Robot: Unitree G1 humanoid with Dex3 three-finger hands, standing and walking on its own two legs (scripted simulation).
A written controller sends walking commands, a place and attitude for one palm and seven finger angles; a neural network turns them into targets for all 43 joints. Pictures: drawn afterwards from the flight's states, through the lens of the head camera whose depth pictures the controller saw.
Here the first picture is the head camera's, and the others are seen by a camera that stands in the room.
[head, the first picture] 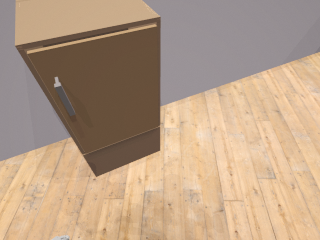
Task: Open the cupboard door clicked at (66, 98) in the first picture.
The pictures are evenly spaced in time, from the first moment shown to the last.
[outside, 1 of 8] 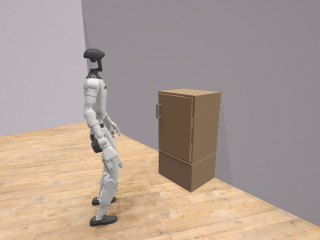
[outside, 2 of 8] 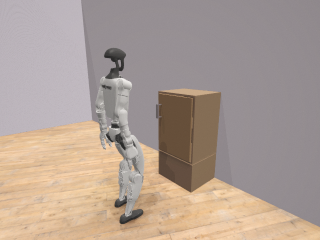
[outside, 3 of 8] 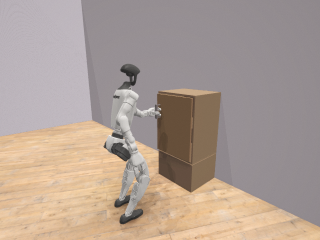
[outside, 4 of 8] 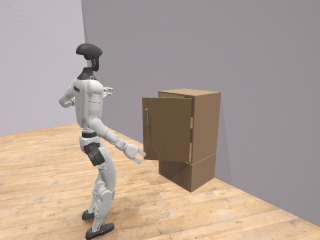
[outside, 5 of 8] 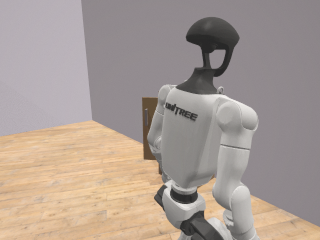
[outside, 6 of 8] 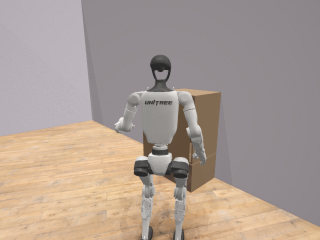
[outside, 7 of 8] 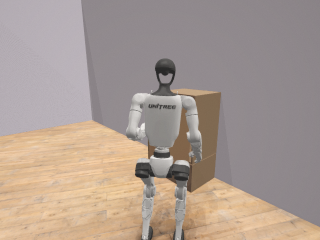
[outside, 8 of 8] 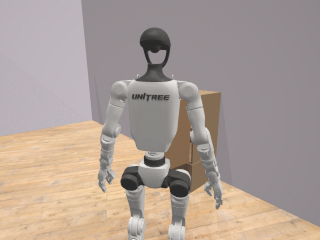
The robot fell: no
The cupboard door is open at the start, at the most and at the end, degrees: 0 84 83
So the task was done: yes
